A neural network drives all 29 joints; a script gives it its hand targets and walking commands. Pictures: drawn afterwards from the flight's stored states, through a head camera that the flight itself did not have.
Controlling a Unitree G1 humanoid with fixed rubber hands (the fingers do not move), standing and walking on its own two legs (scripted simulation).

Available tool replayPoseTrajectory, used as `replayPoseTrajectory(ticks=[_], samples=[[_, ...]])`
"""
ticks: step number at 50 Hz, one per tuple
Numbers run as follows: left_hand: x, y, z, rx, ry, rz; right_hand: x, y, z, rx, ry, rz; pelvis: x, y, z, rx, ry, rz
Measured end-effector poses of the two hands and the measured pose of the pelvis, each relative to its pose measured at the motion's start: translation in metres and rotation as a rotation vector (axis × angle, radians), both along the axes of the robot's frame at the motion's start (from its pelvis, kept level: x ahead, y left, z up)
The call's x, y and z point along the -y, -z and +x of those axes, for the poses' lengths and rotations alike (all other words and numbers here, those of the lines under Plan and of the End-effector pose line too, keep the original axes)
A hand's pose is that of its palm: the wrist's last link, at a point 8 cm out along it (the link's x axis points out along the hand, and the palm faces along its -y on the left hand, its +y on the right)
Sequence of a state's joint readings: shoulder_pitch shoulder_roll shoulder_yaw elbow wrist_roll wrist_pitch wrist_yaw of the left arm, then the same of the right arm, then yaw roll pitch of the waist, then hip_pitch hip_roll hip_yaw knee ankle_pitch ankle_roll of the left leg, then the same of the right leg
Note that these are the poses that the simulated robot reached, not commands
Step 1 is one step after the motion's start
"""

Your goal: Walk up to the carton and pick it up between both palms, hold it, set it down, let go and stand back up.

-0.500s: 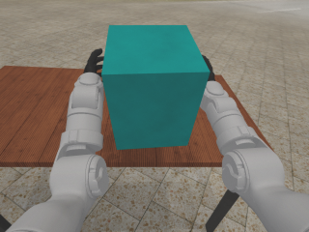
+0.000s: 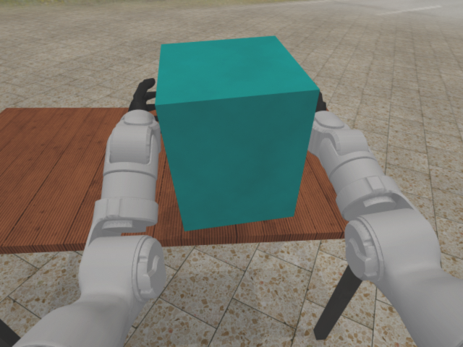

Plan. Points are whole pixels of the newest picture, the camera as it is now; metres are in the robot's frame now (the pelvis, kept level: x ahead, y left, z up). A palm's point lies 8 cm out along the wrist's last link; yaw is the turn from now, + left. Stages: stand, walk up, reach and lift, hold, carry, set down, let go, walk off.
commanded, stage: reach and lift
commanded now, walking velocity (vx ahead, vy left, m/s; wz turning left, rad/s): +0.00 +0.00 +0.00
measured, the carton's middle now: (229, 133) +0.40 +0.00 +0.22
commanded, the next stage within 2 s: hold in 0.88 s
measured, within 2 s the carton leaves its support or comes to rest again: neither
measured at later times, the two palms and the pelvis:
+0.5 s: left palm (131, 99) +0.41 +0.16 +0.28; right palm (306, 89) +0.42 -0.13 +0.29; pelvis +0.03 +0.00 +0.00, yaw +1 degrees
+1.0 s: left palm (143, 78) +0.41 +0.14 +0.31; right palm (324, 84) +0.41 -0.15 +0.30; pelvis +0.03 -0.02 +0.00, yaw +0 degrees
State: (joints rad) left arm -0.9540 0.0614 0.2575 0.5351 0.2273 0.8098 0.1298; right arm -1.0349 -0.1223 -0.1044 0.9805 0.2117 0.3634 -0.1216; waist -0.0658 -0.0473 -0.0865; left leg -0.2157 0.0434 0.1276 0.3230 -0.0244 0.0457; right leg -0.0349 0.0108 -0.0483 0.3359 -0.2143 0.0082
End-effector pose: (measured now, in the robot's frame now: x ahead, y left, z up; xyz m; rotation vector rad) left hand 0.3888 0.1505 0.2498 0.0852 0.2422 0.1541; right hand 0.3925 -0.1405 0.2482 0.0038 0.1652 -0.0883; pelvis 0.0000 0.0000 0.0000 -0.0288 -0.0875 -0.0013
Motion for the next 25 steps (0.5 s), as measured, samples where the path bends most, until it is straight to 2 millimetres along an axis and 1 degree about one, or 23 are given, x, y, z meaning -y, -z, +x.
replayPoseTrajectory(ticks=[5,9,15,20,25], samples=[[0.001,-0.014,-0.002,0.018,-0.007,0.002,0.001,-0.013,0.000,0.015,-0.004,0.006,0.001,0.000,0.000,-0.022,0.003,-0.002],[-0.002,-0.025,0.003,0.010,-0.008,-0.013,-0.002,-0.023,0.003,0.002,-0.003,0.000,0.001,0.000,0.003,-0.031,0.005,-0.002],[-0.010,-0.039,0.012,0.032,-0.005,-0.016,-0.010,-0.041,0.013,0.016,-0.003,-0.012,-0.001,0.000,0.013,-0.043,0.000,-0.003],[-0.015,-0.039,0.020,0.042,-0.001,-0.020,-0.015,-0.049,0.021,0.016,-0.004,-0.023,-0.002,-0.001,0.021,-0.042,-0.008,-0.002],[-0.014,-0.028,0.023,0.029,0.003,0.000,-0.014,-0.044,0.026,-0.004,-0.008,-0.023,-0.003,-0.001,0.025,-0.044,-0.017,-0.005]])
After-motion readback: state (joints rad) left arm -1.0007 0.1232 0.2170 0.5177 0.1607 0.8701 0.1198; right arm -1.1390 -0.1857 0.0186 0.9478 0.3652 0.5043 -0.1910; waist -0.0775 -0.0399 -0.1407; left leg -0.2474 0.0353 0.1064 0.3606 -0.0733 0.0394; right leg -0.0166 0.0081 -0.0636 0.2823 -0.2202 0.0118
